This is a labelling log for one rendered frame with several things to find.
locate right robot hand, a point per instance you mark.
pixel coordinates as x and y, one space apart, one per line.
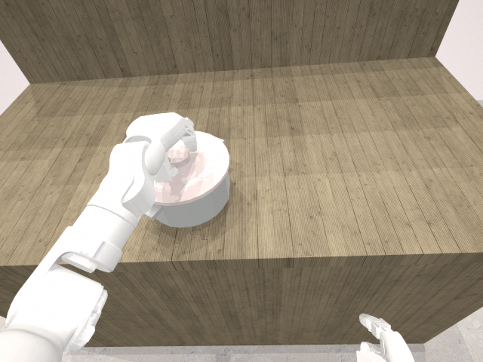
393 348

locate left robot hand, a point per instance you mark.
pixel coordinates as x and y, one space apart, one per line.
169 128

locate left robot forearm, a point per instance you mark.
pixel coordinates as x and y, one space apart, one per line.
96 239

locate knob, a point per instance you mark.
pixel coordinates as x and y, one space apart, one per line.
179 155

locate table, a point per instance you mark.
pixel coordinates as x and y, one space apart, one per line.
355 165

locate left robot upper arm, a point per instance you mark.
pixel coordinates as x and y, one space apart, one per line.
60 314

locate pot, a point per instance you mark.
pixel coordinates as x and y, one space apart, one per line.
194 213

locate lid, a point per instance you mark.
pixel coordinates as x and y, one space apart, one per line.
206 169

